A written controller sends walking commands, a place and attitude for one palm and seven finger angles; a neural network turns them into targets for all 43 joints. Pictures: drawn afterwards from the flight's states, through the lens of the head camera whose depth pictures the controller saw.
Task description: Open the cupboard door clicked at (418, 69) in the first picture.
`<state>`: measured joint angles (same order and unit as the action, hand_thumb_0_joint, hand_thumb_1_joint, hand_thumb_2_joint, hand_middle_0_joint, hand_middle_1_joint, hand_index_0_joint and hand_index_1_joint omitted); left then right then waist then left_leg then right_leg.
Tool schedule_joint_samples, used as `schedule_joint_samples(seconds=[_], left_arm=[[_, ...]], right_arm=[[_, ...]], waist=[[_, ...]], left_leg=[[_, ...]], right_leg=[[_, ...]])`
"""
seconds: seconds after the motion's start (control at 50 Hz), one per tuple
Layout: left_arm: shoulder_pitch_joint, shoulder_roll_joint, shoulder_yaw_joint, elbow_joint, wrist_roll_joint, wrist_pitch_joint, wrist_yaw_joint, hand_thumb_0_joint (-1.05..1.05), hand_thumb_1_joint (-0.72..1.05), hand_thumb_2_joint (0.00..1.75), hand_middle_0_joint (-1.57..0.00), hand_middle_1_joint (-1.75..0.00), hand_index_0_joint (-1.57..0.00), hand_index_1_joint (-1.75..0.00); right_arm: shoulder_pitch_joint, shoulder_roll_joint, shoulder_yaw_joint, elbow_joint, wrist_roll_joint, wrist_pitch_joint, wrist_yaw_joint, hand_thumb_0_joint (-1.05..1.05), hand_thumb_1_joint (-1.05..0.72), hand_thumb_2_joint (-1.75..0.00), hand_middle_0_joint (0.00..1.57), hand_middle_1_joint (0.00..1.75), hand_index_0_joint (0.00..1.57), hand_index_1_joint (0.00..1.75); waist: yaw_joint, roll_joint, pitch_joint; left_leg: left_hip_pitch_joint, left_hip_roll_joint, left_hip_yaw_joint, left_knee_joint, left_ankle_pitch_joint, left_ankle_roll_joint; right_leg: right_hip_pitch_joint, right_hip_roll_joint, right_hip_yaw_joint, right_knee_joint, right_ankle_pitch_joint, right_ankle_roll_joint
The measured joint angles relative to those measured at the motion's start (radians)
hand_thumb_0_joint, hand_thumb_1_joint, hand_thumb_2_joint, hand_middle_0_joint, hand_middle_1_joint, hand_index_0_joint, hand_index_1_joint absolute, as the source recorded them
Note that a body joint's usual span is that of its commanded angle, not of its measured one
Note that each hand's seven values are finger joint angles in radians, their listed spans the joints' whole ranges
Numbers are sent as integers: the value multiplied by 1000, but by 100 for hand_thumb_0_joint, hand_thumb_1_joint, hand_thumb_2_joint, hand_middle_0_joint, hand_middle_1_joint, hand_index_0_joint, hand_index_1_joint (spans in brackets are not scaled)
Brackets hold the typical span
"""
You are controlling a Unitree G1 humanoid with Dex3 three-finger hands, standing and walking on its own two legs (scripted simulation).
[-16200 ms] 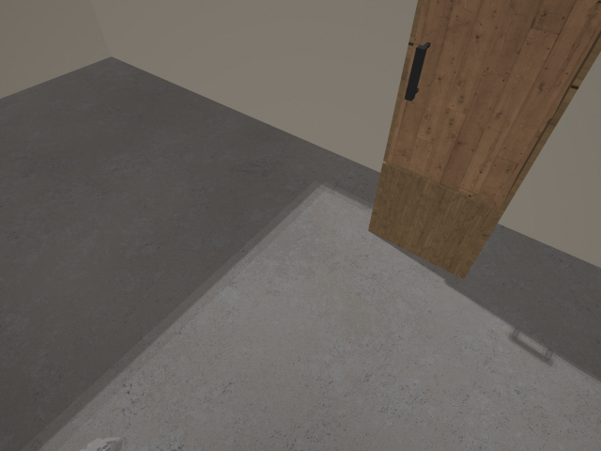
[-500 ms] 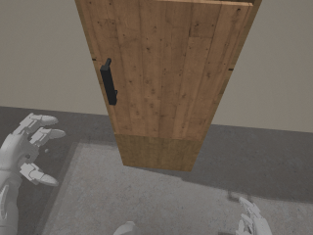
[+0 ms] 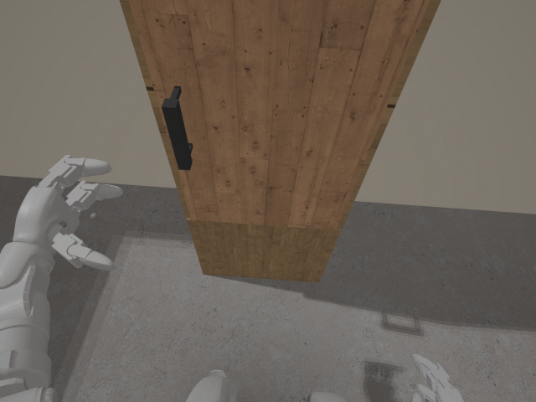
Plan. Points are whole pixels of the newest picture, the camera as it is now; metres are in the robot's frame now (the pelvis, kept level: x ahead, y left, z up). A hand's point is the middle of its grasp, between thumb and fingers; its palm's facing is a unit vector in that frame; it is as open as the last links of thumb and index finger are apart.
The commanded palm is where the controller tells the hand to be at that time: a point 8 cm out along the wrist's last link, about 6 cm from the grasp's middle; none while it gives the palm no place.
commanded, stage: move the hooked fingers beside the handle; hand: left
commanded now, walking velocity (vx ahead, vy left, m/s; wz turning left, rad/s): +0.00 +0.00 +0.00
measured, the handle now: (181, 129) +0.56 +0.18 +0.06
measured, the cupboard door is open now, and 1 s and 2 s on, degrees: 0 0 0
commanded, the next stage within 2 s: slide the fingers in behind the handle in 1.94 s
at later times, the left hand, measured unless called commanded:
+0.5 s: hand (113, 180) +0.42 +0.26 +0.07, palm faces -0.04 -1.00 -0.01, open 14.0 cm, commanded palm +0.41 +0.30 +0.07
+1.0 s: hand (129, 153) +0.48 +0.25 +0.07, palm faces -0.05 -1.00 +0.00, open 14.0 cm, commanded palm +0.47 +0.30 +0.07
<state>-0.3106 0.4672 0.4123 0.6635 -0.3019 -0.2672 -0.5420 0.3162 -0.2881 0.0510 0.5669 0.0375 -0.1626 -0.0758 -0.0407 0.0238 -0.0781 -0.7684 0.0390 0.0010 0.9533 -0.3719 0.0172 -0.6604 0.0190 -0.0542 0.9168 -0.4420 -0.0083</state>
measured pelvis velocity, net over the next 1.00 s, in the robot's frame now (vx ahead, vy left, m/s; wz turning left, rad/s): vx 0.01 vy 0.00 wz -0.04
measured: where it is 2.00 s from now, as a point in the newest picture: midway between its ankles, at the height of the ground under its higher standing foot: outside the picture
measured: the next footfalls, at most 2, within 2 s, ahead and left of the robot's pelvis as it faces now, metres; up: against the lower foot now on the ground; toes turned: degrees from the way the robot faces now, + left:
none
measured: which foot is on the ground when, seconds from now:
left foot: down 0.00-1.00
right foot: down 0.00-1.00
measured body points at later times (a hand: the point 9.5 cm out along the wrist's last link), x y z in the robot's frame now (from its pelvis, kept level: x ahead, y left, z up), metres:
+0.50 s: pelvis +0.01 +0.00 -0.01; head +0.09 +0.01 +0.43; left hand +0.42 +0.31 +0.08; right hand +0.09 -0.27 -0.11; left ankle +0.06 +0.11 -0.68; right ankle +0.01 -0.12 -0.68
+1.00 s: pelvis +0.01 +0.00 -0.02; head +0.12 +0.02 +0.41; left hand +0.48 +0.30 +0.07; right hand +0.03 -0.27 -0.12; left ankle +0.06 +0.11 -0.68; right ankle +0.01 -0.12 -0.68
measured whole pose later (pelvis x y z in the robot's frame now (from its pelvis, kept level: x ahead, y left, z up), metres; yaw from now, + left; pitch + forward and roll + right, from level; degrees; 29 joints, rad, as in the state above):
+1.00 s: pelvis +0.01 +0.00 -0.02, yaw -2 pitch +19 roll -4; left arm -0.82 0.65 0.49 1.16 -0.15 -0.34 -0.49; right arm 0.38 -0.29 0.05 0.61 0.02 0.00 -0.04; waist -0.14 0.02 -0.10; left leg -0.99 0.07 0.00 1.08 -0.42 0.02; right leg -0.88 0.05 -0.05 1.02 -0.47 -0.01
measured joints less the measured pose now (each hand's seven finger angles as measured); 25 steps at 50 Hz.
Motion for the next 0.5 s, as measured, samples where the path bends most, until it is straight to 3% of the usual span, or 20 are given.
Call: schedule_joint_samples(seconds=[0.26, 0.5], left_arm=[[-117, 6, 0, 107, 39, -31, 35, -2, -50, 30, -30, -120, -30, -120], [-246, 66, 35, 259, 70, -57, 24, -2, -50, 30, -30, -120, -30, -120]], right_arm=[[25, 0, -5, 19, -6, 46, 11, 1, -90, -90, 20, 30, 21, 30], [29, -4, -10, 20, -10, 87, 22, 1, -90, -90, 20, 30, 21, 30]], waist=[[-17, 0, -2], [-36, -4, -14]], left_leg=[[-37, 3, 7, 16, -11, 3], [-93, 13, 4, 53, -29, -1]], right_leg=[[-40, 2, 8, 16, -8, 2], [-94, 12, 7, 46, -22, -1]])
